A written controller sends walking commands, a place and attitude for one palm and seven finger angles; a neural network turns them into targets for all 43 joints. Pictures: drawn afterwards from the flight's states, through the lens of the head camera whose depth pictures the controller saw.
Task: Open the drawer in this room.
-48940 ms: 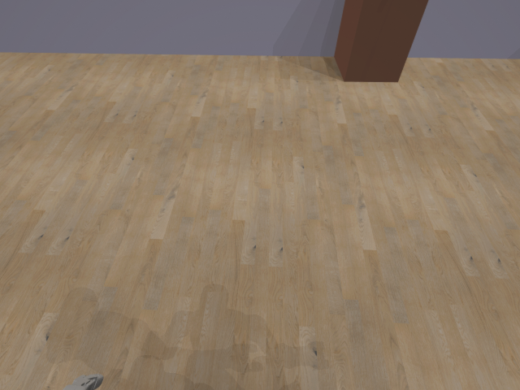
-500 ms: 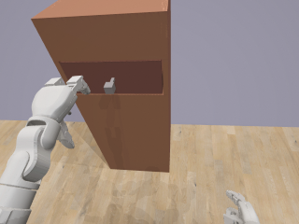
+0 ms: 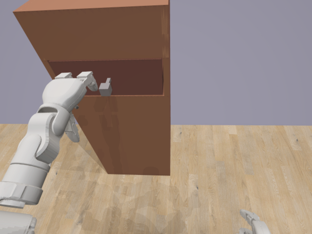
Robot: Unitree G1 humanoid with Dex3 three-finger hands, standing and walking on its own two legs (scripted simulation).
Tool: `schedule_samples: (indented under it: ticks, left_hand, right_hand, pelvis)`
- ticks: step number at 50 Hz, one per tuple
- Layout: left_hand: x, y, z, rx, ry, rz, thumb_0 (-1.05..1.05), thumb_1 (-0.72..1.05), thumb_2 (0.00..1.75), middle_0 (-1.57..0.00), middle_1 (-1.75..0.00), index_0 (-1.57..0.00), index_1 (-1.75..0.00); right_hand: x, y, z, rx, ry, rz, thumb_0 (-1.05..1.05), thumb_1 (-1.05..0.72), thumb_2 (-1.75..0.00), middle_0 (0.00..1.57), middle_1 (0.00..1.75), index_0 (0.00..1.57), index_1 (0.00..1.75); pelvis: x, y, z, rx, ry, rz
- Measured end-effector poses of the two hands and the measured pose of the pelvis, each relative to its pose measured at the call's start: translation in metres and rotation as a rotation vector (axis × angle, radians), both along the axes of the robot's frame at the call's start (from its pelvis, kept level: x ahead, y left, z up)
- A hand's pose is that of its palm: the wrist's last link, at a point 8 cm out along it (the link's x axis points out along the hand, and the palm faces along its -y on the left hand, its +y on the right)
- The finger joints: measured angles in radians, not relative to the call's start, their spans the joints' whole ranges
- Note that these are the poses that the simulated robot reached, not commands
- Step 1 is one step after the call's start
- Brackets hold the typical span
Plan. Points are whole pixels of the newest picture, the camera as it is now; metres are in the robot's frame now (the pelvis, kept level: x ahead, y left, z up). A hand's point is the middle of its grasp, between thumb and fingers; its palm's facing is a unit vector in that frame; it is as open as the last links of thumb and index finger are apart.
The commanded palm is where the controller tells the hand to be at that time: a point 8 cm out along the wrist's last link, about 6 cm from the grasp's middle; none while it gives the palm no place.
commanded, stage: move the hooked fingers above the handle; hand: left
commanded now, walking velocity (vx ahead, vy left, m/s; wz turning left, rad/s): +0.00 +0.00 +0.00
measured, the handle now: (106, 86) +0.56 +0.24 +0.06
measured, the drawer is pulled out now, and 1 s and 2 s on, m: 0.00 0.00 0.00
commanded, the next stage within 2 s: lower the fingers behind the handle in 1.86 s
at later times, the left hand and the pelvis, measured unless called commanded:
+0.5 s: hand (86, 97) +0.43 +0.24 +0.13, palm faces -0.01 -0.03 -1.00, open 13.8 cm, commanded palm +0.42 +0.25 +0.19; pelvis +0.01 +0.00 -0.01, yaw -1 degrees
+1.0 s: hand (95, 84) +0.50 +0.24 +0.12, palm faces -0.02 -0.02 -1.00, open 13.8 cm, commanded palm +0.49 +0.25 +0.18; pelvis +0.01 +0.00 -0.01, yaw -2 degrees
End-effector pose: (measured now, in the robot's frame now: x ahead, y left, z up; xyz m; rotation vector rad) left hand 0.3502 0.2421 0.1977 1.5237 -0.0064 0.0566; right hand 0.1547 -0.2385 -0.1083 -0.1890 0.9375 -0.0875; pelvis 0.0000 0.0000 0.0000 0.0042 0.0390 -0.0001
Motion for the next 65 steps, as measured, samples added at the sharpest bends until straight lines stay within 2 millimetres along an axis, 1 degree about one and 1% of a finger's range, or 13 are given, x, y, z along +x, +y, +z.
schedule_samples:
  ticks: [7, 11, 16, 25, 31, 35, 40, 45, 49, 56, 61, 65]
  left_hand:
    - [0.023, -0.010, -0.004, -0.003, -0.013, -0.024, 0.00, -0.49, 0.30, -0.32, -1.20, -0.32, -1.20]
    - [0.035, -0.006, -0.005, -0.001, -0.013, 0.002, 0.00, -0.49, 0.30, -0.32, -1.20, -0.32, -1.20]
    - [0.044, 0.002, -0.007, 0.008, 0.011, 0.041, 0.00, -0.49, 0.30, -0.31, -1.20, -0.32, -1.20]
    - [0.059, -0.001, -0.016, 0.011, 0.049, 0.011, 0.00, -0.49, 0.30, -0.31, -1.20, -0.32, -1.20]
    - [0.076, 0.002, -0.018, 0.014, 0.052, 0.017, 0.00, -0.49, 0.30, -0.32, -1.20, -0.32, -1.20]
    - [0.086, 0.008, -0.016, 0.015, 0.051, 0.032, 0.00, -0.49, 0.30, -0.32, -1.20, -0.32, -1.20]
    - [0.097, 0.012, -0.019, 0.027, 0.078, 0.044, 0.00, -0.49, 0.30, -0.31, -1.20, -0.32, -1.20]
    - [0.110, 0.005, -0.024, 0.029, 0.091, 0.010, 0.00, -0.49, 0.30, -0.31, -1.20, -0.32, -1.20]
    - [0.123, -0.002, -0.025, 0.024, 0.068, -0.010, 0.00, -0.49, 0.30, -0.32, -1.20, -0.32, -1.20]
    - [0.144, -0.003, -0.024, 0.020, 0.046, 0.037, 0.00, -0.49, 0.30, -0.31, -1.20, -0.32, -1.20]
    - [0.145, -0.002, -0.026, 0.023, 0.067, 0.047, 0.01, -0.49, 0.30, -0.31, -1.20, -0.31, -1.20]
    - [0.142, -0.002, -0.028, 0.026, 0.074, 0.032, 0.00, -0.49, 0.30, -0.31, -1.20, -0.32, -1.20]
  right_hand:
    - [-0.019, -0.007, -0.009, 0.000, 0.067, -0.050, 0.01, -0.91, -0.90, 0.20, 0.29, 0.20, 0.30]
    - [-0.026, -0.009, -0.011, 0.004, 0.087, -0.075, 0.01, -0.91, -0.90, 0.20, 0.29, 0.20, 0.30]
    - [-0.028, -0.011, -0.013, 0.004, 0.098, -0.092, 0.01, -0.91, -0.90, 0.20, 0.29, 0.20, 0.30]
    - [-0.026, -0.019, -0.012, -0.024, 0.107, -0.108, 0.01, -0.91, -0.90, 0.20, 0.29, 0.20, 0.30]
    - [-0.034, -0.024, -0.013, -0.041, 0.128, -0.131, 0.00, -0.91, -0.90, 0.20, 0.29, 0.20, 0.30]
    - [-0.047, -0.028, -0.015, -0.047, 0.159, -0.157, 0.00, -0.91, -0.90, 0.20, 0.29, 0.20, 0.30]
    - [-0.069, -0.032, -0.019, -0.057, 0.219, -0.191, 0.00, -0.91, -0.90, 0.20, 0.29, 0.20, 0.30]
    - [-0.093, -0.034, -0.021, -0.073, 0.277, -0.225, 0.00, -0.91, -0.90, 0.20, 0.29, 0.20, 0.30]
    - [-0.112, -0.034, -0.022, -0.079, 0.314, -0.255, 0.00, -0.91, -0.90, 0.20, 0.29, 0.20, 0.30]
    - [-0.142, -0.029, -0.024, -0.069, 0.370, -0.311, 0.00, -0.91, -0.90, 0.20, 0.29, 0.20, 0.30]
    - [-0.154, -0.024, -0.024, -0.055, 0.395, -0.338, 0.00, -0.91, -0.90, 0.20, 0.29, 0.20, 0.30]
    - [-0.154, -0.022, -0.025, -0.051, 0.396, -0.339, 0.00, -0.91, -0.90, 0.20, 0.29, 0.20, 0.30]
  pelvis:
    - [0.006, 0.003, -0.001, 0.002, 0.026, -0.013]
    - [0.009, 0.003, -0.002, 0.003, 0.037, -0.021]
    - [0.012, 0.002, -0.003, 0.003, 0.049, -0.022]
    - [0.015, -0.001, -0.005, 0.000, 0.066, -0.015]
    - [0.015, -0.002, -0.007, -0.002, 0.086, -0.016]
    - [0.016, -0.003, -0.008, -0.004, 0.100, -0.020]
    - [0.016, -0.001, -0.010, -0.006, 0.116, -0.023]
    - [0.015, 0.001, -0.011, -0.009, 0.135, -0.025]
    - [0.014, 0.003, -0.013, -0.011, 0.157, -0.032]
    - [0.015, 0.006, -0.015, -0.011, 0.188, -0.054]
    - [0.018, 0.007, -0.013, -0.010, 0.188, -0.065]
    - [0.019, 0.008, -0.013, -0.010, 0.182, -0.064]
